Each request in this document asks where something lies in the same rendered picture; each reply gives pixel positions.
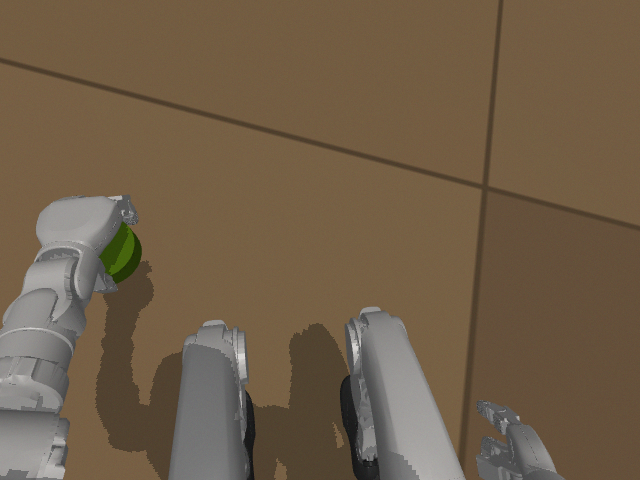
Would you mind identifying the right robot hand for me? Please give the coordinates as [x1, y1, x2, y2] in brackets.
[476, 400, 557, 480]

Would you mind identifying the left robot hand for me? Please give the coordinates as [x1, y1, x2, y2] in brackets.
[36, 194, 139, 293]

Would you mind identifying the tin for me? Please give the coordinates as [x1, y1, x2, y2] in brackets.
[99, 221, 142, 284]

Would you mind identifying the right robot foot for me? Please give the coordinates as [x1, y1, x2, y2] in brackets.
[340, 375, 380, 480]

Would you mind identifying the left robot arm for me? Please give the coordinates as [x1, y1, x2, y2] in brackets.
[0, 241, 100, 480]

